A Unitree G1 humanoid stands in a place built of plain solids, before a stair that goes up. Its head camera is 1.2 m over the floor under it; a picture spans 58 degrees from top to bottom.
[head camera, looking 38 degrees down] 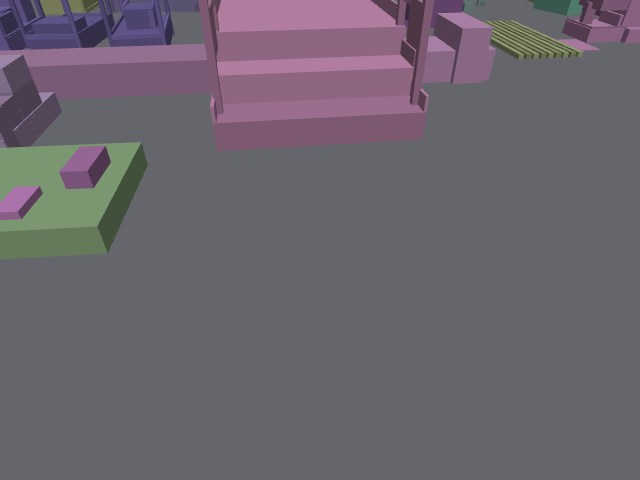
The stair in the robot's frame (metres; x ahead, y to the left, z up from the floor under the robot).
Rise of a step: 0.18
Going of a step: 0.30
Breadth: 1.30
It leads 8 degrees to the left of straight ahead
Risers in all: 3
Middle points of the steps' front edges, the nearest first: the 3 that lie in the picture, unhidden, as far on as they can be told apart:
2.50 -0.02 0.18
2.79 0.02 0.36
3.09 0.06 0.54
